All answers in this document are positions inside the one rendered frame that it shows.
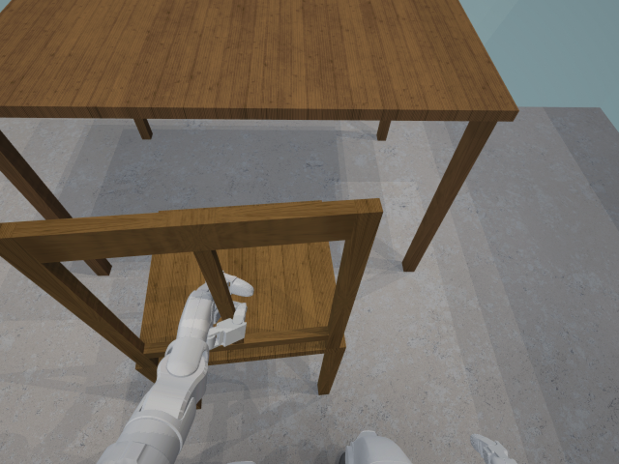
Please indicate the chair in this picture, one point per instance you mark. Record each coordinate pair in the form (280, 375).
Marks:
(281, 249)

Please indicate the table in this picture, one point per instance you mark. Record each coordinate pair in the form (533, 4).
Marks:
(364, 60)

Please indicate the left robot hand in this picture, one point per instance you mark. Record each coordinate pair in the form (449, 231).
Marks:
(201, 313)

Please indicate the robot left forearm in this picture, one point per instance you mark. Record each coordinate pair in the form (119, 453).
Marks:
(160, 424)

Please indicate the robot right thigh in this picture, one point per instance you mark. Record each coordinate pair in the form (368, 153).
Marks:
(375, 450)

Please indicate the right robot shin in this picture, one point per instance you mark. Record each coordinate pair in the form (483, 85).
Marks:
(366, 433)

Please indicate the right robot hand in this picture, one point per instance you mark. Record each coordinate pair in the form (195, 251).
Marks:
(491, 452)

